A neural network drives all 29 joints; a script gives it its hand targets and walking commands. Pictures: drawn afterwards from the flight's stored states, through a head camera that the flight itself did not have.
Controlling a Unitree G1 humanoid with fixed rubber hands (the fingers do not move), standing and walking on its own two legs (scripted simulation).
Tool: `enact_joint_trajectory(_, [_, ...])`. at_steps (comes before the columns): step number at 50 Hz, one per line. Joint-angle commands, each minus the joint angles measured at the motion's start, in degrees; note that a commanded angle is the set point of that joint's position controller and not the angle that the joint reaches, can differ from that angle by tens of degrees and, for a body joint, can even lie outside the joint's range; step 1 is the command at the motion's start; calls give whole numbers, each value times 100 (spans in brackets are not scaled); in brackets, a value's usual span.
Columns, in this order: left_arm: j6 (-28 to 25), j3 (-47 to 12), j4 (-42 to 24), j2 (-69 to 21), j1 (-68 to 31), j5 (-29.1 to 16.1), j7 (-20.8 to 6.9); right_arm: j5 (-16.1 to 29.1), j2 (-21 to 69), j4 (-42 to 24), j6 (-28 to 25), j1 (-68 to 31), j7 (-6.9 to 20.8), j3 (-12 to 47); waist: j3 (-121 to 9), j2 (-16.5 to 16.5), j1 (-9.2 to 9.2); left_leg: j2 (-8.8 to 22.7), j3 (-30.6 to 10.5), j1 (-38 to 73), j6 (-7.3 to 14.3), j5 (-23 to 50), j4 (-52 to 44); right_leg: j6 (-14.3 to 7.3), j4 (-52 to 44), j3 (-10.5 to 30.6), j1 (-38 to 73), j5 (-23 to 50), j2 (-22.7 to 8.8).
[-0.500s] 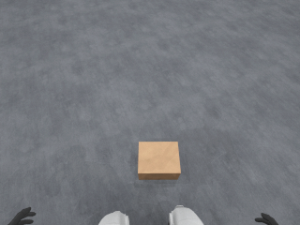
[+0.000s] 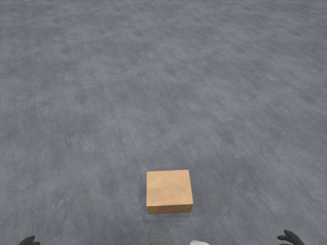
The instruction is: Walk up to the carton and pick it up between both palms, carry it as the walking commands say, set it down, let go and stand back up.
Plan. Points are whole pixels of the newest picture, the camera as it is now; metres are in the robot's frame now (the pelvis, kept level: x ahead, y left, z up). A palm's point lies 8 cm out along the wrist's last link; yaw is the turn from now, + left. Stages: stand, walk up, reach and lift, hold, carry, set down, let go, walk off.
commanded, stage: walk up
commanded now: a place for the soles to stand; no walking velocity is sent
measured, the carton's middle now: (168, 191) +0.50 -0.04 -0.67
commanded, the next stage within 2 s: reach and lift in 1.54 s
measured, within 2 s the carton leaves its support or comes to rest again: neither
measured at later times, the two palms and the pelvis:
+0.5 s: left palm out of the picture +0.14 +0.29 -0.08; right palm out of the picture +0.09 -0.37 -0.08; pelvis +0.02 -0.03 +0.01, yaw -3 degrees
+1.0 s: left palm out of the picture +0.15 +0.29 -0.07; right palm out of the picture +0.09 -0.37 -0.08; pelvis +0.02 -0.03 +0.01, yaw -3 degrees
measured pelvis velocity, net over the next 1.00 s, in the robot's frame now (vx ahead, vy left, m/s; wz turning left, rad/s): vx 0.02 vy -0.03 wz -0.05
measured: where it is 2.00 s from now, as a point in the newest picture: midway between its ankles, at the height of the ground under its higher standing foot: outside the picture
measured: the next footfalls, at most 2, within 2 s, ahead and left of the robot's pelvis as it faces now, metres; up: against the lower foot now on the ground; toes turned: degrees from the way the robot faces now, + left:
none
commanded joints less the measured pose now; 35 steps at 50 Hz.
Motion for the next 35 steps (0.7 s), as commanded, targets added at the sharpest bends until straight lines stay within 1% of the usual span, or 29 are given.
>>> enact_joint_trajectory(1, [20,153,-357,1063,-461,220,-181,-127,-1495,-30,-212,314,-94,-207,-407,-699,-160,652,-1204,1072,565,-975,-1485,-519,-705,772,-347,-173,-261])
enact_joint_trajectory(3, [73,158,-339,868,-392,227,-248,-187,-1727,46,-237,286,-115,-285,-81,204,-108,1405,-1973,1160,957,-1710,-2159,-299,10,92,-935,-245,-64])
enact_joint_trajectory(4, [69,177,-290,918,-165,234,-267,-192,-1757,-54,-245,30,-100,-285,55,167,35,1737,-2040,975,1143,-1418,-2204,-207,-12,-28,-801,-488,-212])
enact_joint_trajectory(6, [16,209,-133,919,248,229,-280,-216,-1522,-108,-210,-215,-81,-182,-153,-56,257,1292,-1337,459,845,-675,-1602,-338,-753,191,225,-478,-140])
enact_joint_trajectory(7, [-35,268,-118,1098,254,285,-269,-168,-1247,-106,-188,-122,-72,-124,-189,-972,200,644,-534,81,490,-197,-652,-490,-1556,1020,646,41,-423])
enact_joint_trajectory(8, [-65,285,-154,1252,262,222,-244,-113,-965,-140,-185,-145,-96,-14,-316,-1543,182,-47,-168,-399,191,-279,35,-869,-2028,2263,1051,418,-953])
enact_joint_trajectory(9, [-58,314,-181,1326,297,187,-230,-94,-892,-135,-189,-192,-100,11,-372,-1433,269,-275,-218,-892,130,-889,60,-1188,-2074,2672,1513,537,-1221])
enact_joint_trajectory(10, [-49,365,-178,1420,389,182,-214,-104,-954,-149,-183,-201,-123,0,-281,-1354,350,-193,-245,-1060,140,-1163,147,-1376,-2062,2804,1648,824,-1361])
enact_joint_trajectory(12, [10,321,-110,1333,353,193,-196,-120,-975,-93,-213,-126,-113,-19,-385,-1244,307,-244,-250,-836,192,-1312,-97,-1291,-1928,2380,1729,1229,-1314])
enact_joint_trajectory(14, [60,241,-251,1151,-22,153,-157,-84,-850,40,-228,235,-143,-14,-387,-1399,114,-193,-203,-133,191,-244,-636,-982,-1716,1653,1388,1854,-1035])
enact_joint_trajectory(16, [112,153,-417,828,-278,95,-197,-107,-973,174,-293,553,-163,-72,-665,-1053,-94,-153,-403,1164,293,764,-1497,-734,-1271,1125,635,1674,-770])
enact_joint_trajectory(17, [124,102,-464,658,-396,88,-216,-162,-1270,174,-341,697,-185,-142,-859,-238,-225,373,-1249,1766,500,846,-1709,-478,-601,898,42,1345,-477])
enact_joint_trajectory(18, [129,138,-480,622,-479,77,-241,-180,-1637,164,-371,668,-188,-194,-763,318,-151,1137,-2267,1990,913,547,-2021,-266,228,270,-563,711,-35])
enact_joint_trajectory(19, [158,142,-440,693,-410,132,-229,-191,-1666,77,-378,474,-197,-213,-410,303,-27,1775,-2635,1865,1319,1004,-2118,-159,295,2,-865,-634,-62])
enact_joint_trajectory(20, [162,179,-406,835,-349,148,-248,-182,-1665,99,-385,355,-203,-231,-331,338,-5,1900,-2470,1642,1519,1654,-1902,-164,268,196,-696,-1226,-261])
enact_joint_trajectory(21, [120,181,-386,739,-224,123,-282,-224,-1620,68,-357,215,-185,-221,-224,430,131,1677,-2059,1500,1368,1935,-1760,-196,-263,101,-434,-1289,-247])
enact_joint_trajectory(23, [27,212,-183,757,205,144,-285,-181,-1381,-30,-290,22,-158,-100,-471,104,304,983,-1026,936,741,2392,-1039,-385,-1538,145,888,456,-197])
enact_joint_trajectory(24, [-50,293,-170,1102,282,176,-250,-84,-1066,-94,-291,176,-149,5,-734,-581,251,340,-371,285,256,2258,-254,-623,-1616,1213,1592,1807,-710])
enact_joint_trajectory(25, [-71,321,-226,1214,320,119,-232,-52,-867,-135,-282,11,-169,62,-849,-984,281,-155,-178,-424,98,983,128,-960,-1619,1961,2174,2514,-1145])
enact_joint_trajectory(26, [-47,334,-200,1281,304,113,-236,-69,-881,-160,-245,-12,-192,49,-832,-853,237,-249,-156,-581,165,-14,90,-1220,-1564,2071,2214,2451,-1402])
enact_joint_trajectory(27, [-20,317,-182,1318,263,90,-250,-74,-900,-102,-243,34,-174,41,-797,-890,266,-257,-198,-327,221,-784,-168,-1367,-1601,1968,1899,2184,-1517])
enact_joint_trajectory(28, [24,315,-161,1299,145,99,-233,-89,-879,-45,-240,15,-179,48,-491,-979,253,-272,-129,-183,264,-796,-427,-1271,-1633,1729,1443,1626,-1403])
enact_joint_trajectory(29, [95,262,-231,1188,-175,126,-245,-94,-847,61,-267,217,-164,50,-215,-1104,93,-248,-144,334,262,-417,-1037,-1088,-1592,1248,897,1338,-1142])
enact_joint_trajectory(30, [134,195,-362,917,-393,87,-249,-137,-924,158,-326,477,-153,-6,-302,-669,-54,-146,-458,955,280,485,-1354,-775,-1229,934,426,1223,-845])
enact_joint_trajectory(31, [128,87,-352,646,-499,34,-233,-165,-1156,192,-341,379,-162,-47,-303,4,-71,401,-1122,1281,434,1596,-1635,-429,-795,586,121,1534,-587])
enact_joint_trajectory(32, [111,109,-350,607,-465,21,-201,-186,-1365,179,-361,400,-163,-65,-510,312,-30,960,-1707,1348,724,2218,-1851,-206,-425,288,278,1402,-319])
enact_joint_trajectory(33, [98,125,-215,676,-329,35,-183,-135,-1407,163,-366,161,-180,-34,-547,20,80,1297,-1876,1348,944,2686,-1672,-134,-551,115,383,1081,-311])
enact_joint_trajectory(34, [83,158,-156,756,-250,5,-187,-118,-1347,81,-351,-49,-165,-17,-644,-49,203,1116,-1596,1237,962,2863,-1279,-173,-777,158,642,987,-349])
enact_joint_trajectory(35, [53,158,-91,826,-123,36,-185,-111,-1307,83,-313,-44,-164,2,-774,-187,206,862,-1193,1046,743,2679,-1059,-260,-1009,228,1012,1253,-419])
